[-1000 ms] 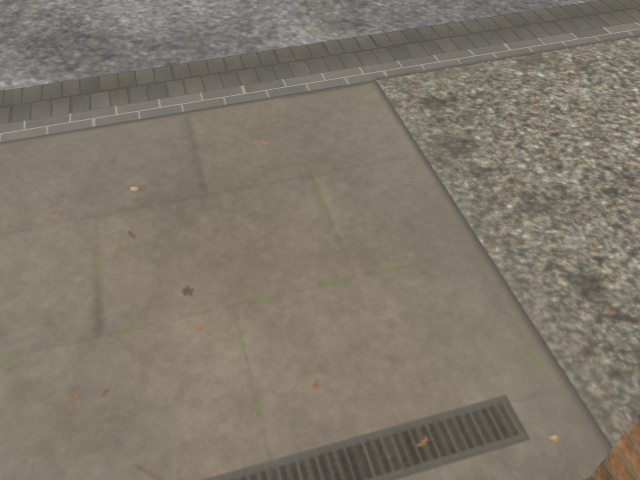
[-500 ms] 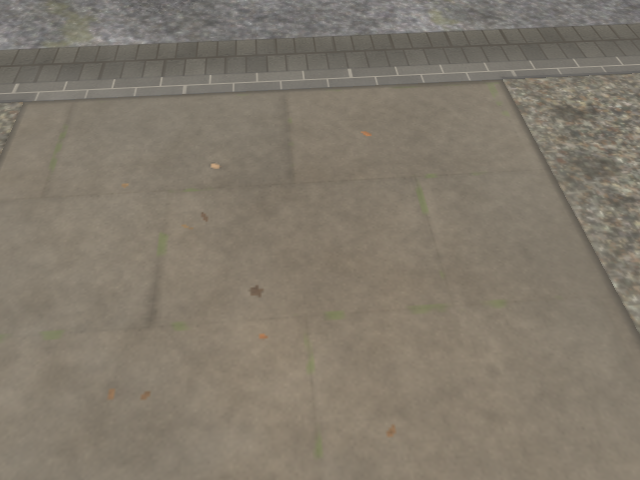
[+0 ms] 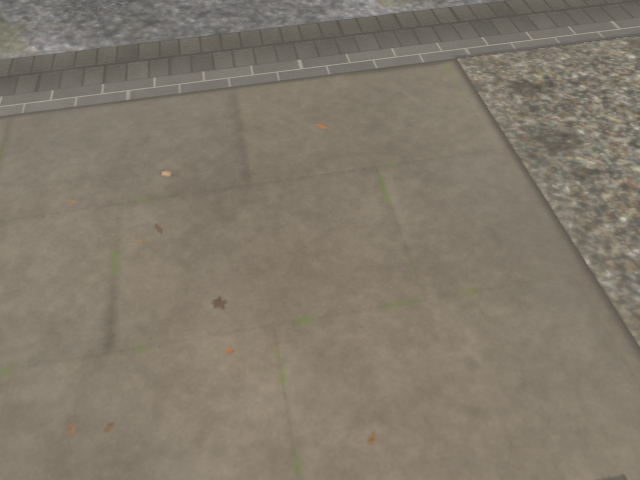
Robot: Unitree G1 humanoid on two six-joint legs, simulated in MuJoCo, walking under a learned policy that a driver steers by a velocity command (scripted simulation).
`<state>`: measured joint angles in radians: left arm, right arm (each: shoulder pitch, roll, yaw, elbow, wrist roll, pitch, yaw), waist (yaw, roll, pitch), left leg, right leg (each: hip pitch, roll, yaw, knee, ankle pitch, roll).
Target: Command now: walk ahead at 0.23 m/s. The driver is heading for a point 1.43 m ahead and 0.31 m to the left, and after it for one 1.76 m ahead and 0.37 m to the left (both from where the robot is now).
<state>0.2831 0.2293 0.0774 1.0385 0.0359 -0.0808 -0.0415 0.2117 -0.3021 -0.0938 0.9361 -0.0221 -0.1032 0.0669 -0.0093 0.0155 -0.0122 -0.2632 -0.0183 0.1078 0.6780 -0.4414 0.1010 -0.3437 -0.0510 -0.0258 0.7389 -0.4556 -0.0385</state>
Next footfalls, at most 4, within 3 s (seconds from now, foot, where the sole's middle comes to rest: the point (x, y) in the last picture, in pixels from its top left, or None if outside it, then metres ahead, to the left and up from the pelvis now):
0.54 left None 0.37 0.13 -0.95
1.00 right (387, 476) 0.60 -0.10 -0.95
1.56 left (288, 369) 0.89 0.14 -0.95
2.02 right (321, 274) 1.22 0.04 -0.95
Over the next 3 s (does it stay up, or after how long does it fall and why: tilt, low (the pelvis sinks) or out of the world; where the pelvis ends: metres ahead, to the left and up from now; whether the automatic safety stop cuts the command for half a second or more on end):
stays up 1.41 0.37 -0.19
